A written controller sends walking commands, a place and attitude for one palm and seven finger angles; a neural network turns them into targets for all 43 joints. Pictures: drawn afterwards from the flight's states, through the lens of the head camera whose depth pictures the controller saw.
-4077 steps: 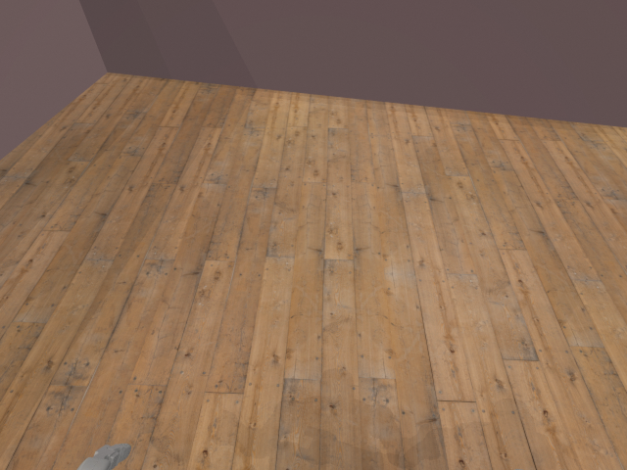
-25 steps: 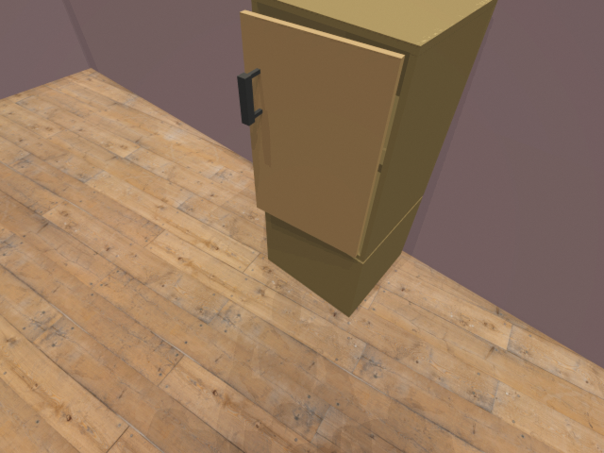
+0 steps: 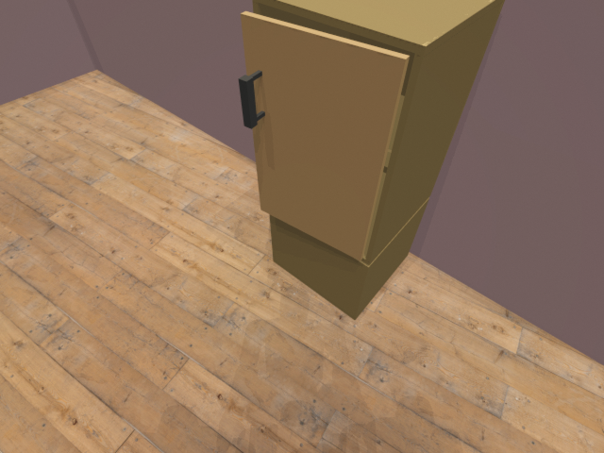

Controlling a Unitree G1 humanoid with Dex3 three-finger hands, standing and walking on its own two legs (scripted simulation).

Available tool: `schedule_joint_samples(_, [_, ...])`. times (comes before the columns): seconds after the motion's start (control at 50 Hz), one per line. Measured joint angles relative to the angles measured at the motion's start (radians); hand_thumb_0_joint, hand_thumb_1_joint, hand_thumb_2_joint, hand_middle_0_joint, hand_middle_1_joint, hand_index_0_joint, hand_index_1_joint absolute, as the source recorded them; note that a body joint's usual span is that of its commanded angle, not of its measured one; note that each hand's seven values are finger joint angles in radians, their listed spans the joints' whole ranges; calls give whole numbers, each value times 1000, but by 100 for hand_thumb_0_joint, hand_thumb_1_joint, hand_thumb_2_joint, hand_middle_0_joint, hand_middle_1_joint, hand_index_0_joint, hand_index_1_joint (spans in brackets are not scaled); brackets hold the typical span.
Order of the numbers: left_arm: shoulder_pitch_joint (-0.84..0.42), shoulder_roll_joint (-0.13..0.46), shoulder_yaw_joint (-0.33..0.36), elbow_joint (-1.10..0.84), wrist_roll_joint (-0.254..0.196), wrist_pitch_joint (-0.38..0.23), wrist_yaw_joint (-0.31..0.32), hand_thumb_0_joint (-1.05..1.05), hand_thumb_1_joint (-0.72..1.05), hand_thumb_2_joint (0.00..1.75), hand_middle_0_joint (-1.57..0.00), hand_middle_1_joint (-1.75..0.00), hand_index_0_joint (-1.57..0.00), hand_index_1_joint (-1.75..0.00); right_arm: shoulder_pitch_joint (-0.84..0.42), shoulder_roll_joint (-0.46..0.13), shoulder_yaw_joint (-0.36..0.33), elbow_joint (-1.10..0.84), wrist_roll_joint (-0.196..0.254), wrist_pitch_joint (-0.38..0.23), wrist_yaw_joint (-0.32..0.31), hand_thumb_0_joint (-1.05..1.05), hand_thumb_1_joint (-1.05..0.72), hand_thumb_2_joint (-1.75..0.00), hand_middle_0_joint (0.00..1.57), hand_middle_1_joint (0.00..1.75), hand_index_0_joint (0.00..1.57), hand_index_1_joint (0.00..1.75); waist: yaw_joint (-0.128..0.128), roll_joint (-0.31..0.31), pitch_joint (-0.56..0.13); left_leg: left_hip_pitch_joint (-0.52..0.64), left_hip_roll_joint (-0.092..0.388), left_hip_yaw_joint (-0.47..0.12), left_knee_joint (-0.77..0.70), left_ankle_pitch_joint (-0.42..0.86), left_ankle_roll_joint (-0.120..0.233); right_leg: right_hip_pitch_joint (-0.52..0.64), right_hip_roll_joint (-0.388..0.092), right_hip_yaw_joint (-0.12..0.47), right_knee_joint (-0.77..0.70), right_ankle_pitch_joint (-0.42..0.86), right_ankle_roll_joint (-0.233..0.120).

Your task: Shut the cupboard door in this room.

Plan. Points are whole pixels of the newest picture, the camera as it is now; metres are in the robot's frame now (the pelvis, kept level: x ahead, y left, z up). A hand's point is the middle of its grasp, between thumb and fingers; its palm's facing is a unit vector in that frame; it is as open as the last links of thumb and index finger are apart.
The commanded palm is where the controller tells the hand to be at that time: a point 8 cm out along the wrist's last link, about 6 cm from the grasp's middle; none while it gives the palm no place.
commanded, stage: walk to a spot facing it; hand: left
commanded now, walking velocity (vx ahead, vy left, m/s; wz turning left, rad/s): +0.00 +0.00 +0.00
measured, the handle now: (254, 99) +0.84 +0.17 +0.03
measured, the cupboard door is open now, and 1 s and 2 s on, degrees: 6 6 6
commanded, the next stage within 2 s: none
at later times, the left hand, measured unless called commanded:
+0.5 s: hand out of the picture -0.01 +0.22 -0.21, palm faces +0.21 -0.95 -0.21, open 7.3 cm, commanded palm none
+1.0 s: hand out of the picture -0.02 +0.18 -0.15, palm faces +0.45 -0.83 -0.32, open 7.3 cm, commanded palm none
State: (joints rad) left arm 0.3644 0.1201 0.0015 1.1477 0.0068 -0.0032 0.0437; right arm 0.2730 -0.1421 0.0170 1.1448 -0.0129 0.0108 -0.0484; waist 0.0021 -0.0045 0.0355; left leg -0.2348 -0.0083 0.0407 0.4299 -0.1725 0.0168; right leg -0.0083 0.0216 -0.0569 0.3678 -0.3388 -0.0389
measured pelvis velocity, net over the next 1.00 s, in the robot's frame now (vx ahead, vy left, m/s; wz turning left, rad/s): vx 0.00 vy -0.04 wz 0.51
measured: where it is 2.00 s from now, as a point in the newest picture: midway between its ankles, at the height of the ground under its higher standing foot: outside the picture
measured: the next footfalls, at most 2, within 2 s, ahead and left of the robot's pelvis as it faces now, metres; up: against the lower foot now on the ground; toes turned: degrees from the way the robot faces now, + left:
right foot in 0.90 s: +0.07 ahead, -0.13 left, +0.00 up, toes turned +27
left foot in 1.32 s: -0.05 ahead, +0.07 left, +0.00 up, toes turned +49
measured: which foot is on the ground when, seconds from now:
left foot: down 0.00-0.90, up 0.92-1.00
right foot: down 0.00-0.44, up 0.46-0.88, down 0.90-1.00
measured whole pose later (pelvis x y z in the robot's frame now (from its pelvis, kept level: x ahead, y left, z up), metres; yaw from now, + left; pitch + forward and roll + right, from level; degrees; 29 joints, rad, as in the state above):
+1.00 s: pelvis +0.00 -0.04 +0.00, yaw +30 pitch +2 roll +1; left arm 0.19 0.19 0.04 0.87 0.03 0.04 0.03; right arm 0.19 -0.28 -0.10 0.91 -0.03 0.08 0.01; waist -0.03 0.06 0.07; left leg -0.59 -0.09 -0.08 1.04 -0.40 -0.04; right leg -0.25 -0.03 -0.04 0.53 -0.32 -0.02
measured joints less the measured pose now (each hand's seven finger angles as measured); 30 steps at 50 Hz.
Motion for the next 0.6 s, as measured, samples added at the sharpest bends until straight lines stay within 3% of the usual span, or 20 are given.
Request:
schedule_joint_samples(0.24, [-24,-2,11,-29,2,11,-2,0,91,89,-20,-30,-20,-29,-3,-5,-8,-24,-1,11,6,1,-91,-90,20,30,19,30,-9,-5,4,-31,-7,-22,52,-19,0,-19,-3,-25,48,-29,-2])
schedule_joint_samples(0.3, [-38,5,25,-58,7,20,-2,0,91,89,-20,-30,-20,-29,2,-11,-19,-39,-4,27,12,1,-91,-90,20,30,19,30,-12,6,16,-78,-9,-40,139,-51,1,-38,-3,-57,103,-61,-4])
schedule_joint_samples(0.4, [-63,39,48,-100,23,30,-2,0,91,89,-20,-30,-20,-29,11,-15,-43,-69,-6,60,26,1,-91,-90,20,30,20,30,-25,-12,45,-144,20,18,372,-251,-18,-41,-33,-131,200,-134,5])
schedule_joint_samples(0.42, [-69,49,52,-109,23,31,-4,0,91,89,-20,-30,-20,-29,11,-16,-45,-81,-7,60,29,1,-91,-90,20,30,20,30,-27,-25,51,-135,23,33,347,-238,-19,-48,-50,-142,232,-153,12])
schedule_joint_samples(0.46, [-88,62,59,-128,14,36,-9,0,91,89,-20,-30,-20,-29,10,-30,-49,-111,-15,47,33,1,-91,-90,20,30,20,30,-33,-35,64,-132,16,43,293,-96,9,-113,-89,-153,374,-183,30])
schedule_joint_samples(0.52, [-137,77,62,-163,8,58,-12,0,91,89,-20,-30,-20,-29,-17,-50,-52,-138,-18,32,33,1,-91,-90,20,30,19,30,-33,-24,88,-149,-11,34,290,-123,53,-279,-83,-43,657,-246,43])
schedule_joint_samples(0.6, [-197,99,75,-210,17,60,-23,0,91,89,-20,-30,-20,-29,-34,-65,-52,-167,-24,29,30,1,-91,-90,20,30,20,30,-37,6,77,-145,-28,-11,163,-45,50,-428,-77,38,764,-114,62])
